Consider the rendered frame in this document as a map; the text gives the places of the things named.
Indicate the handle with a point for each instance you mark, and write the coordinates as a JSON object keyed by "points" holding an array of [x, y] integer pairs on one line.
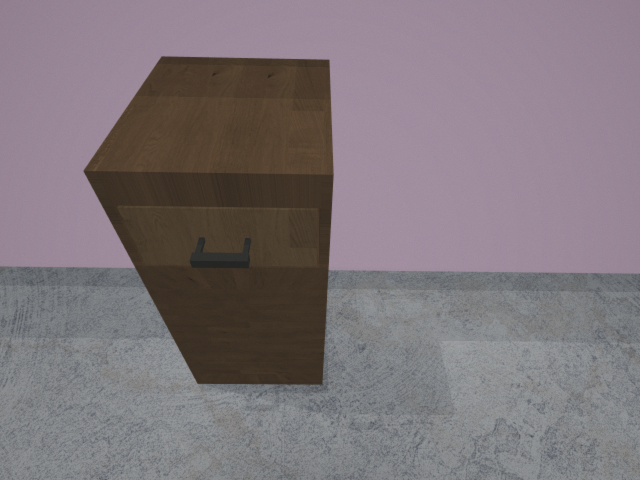
{"points": [[200, 259]]}

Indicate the cabinet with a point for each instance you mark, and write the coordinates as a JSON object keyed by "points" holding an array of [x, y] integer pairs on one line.
{"points": [[230, 132]]}

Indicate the drawer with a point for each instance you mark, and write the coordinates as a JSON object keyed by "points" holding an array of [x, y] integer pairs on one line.
{"points": [[167, 235]]}

